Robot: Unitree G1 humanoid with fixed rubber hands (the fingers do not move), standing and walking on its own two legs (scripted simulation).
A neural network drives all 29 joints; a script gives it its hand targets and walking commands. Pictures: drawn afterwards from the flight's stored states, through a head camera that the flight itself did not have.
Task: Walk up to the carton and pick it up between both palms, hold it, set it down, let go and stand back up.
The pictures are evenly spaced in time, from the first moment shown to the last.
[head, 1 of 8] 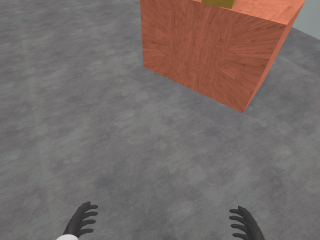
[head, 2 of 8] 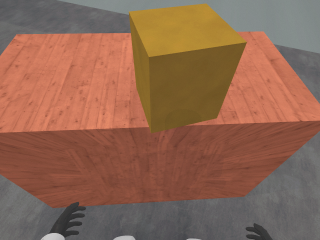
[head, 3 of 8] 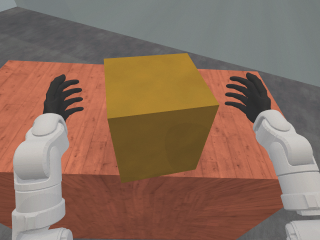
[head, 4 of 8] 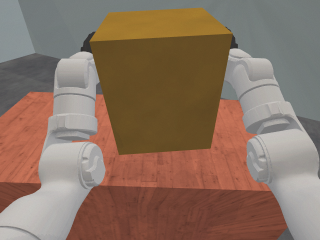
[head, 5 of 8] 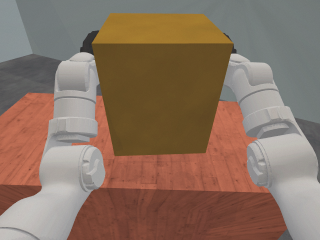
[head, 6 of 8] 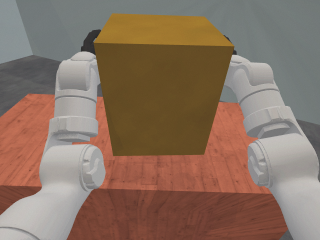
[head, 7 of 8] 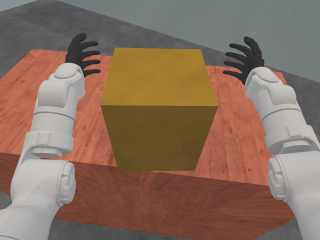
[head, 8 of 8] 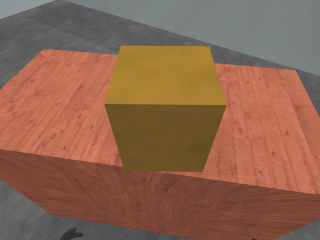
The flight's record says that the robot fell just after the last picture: no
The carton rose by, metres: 0.20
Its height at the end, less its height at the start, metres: +0.00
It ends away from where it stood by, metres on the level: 0.02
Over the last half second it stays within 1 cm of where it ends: yes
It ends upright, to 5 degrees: yes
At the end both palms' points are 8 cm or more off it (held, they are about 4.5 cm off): yes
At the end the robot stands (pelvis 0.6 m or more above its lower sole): yes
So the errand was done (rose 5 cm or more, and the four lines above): yes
